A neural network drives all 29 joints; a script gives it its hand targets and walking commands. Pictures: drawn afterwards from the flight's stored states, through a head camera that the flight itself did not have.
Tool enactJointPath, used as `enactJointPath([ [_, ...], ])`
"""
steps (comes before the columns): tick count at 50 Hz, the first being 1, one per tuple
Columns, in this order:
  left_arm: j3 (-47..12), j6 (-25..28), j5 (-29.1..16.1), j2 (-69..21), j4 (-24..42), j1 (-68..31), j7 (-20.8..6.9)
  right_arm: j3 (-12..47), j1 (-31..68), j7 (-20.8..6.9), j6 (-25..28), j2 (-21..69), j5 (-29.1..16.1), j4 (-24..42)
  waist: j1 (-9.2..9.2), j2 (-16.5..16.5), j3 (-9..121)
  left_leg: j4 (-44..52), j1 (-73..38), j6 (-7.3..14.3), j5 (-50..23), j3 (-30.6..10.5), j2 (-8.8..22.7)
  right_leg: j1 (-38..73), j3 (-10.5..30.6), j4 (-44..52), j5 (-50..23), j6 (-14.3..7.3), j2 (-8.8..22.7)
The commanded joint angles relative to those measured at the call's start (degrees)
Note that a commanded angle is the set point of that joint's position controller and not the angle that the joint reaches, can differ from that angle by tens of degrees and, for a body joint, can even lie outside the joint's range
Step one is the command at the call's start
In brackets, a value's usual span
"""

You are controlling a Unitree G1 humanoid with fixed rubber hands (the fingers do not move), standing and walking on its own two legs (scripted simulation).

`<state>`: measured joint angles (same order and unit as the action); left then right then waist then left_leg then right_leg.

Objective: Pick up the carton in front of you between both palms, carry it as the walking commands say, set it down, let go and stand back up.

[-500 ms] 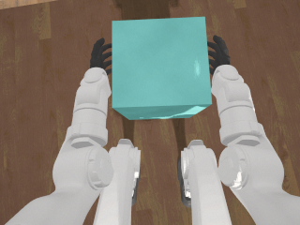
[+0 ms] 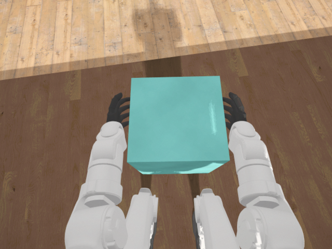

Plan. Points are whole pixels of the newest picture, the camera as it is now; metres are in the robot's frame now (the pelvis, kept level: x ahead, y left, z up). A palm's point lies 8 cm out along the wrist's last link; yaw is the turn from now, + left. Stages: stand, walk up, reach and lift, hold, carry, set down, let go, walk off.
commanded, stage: reach and lift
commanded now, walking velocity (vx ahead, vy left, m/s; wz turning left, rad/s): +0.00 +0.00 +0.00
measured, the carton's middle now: (175, 132) +0.42 +0.01 -0.11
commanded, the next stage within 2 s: hold in 1.84 s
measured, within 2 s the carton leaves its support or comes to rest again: neither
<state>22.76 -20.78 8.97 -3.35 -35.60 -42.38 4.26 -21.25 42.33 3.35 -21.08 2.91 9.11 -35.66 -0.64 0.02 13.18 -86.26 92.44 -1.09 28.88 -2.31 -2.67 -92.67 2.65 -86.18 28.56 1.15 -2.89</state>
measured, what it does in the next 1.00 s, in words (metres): rises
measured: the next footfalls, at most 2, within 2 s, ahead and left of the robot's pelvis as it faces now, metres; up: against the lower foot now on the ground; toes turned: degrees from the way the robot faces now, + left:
none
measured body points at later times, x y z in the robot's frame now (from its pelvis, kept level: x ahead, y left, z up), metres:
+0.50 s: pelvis +0.05 +0.00 +0.14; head +0.11 +0.00 +0.58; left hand +0.39 +0.16 +0.11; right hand +0.39 -0.15 +0.11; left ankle +0.08 +0.12 -0.55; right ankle +0.08 -0.12 -0.55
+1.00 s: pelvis +0.05 +0.00 +0.19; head +0.02 +0.00 +0.64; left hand +0.36 +0.15 +0.21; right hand +0.36 -0.15 +0.21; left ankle +0.08 +0.12 -0.55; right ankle +0.08 -0.12 -0.55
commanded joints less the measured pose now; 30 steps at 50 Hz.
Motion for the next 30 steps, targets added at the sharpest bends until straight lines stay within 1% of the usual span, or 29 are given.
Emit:
enactJointPath([
  [1,-33.9,0.9,-8.8,-62.7,-1.0,-33.6,-15.4,33.2,34.7,-14.1,1.6,63.0,-8.5,0.1,-0.28,0.9,44.5,13.3,-30.4,0.4,-12.7,2.4,-7.3,31.3,-2.7,13.5,-12.2,-0.4,-6.9],
  [9,-34.6,1.7,-7.7,-63.9,-0.9,-26.1,-15.5,33.0,26.4,-14.0,2.5,63.3,-6.7,0.3,0.68,-0.4,37.7,22.5,-40.3,0.7,-14.1,0.4,-6.6,41.4,-0.9,22.3,-13.8,-1.2,-6.2],
  [19,-36.8,1.4,-6.7,-64.2,1.4,-15.7,-15.4,36.1,16.5,-14.5,2.1,64.2,-6.5,2.9,0.21,-0.4,29.3,35.0,-55.1,1.3,-19.8,-1.9,-5.2,56.5,1.5,34.3,-19.7,-1.6,-5.0],
  [25,-38.4,-0.3,-7.0,-64.0,3.3,-9.8,-15.9,38.0,10.7,-14.6,0.3,64.3,-6.6,5.1,0.22,0.0,23.1,42.7,-64.6,1.6,-24.4,-2.9,-4.3,66.1,2.5,42.2,-24.1,-1.6,-4.0],
  [30,-40.3,-3.0,-7.7,-63.9,5.9,-6.0,-16.5,39.5,6.6,-14.9,-2.5,64.1,-7.2,7.9,0.52,0.1,18.0,48.6,-71.9,1.7,-28.0,-3.0,-3.6,73.7,2.8,48.1,-27.9,-1.5,-3.2],
])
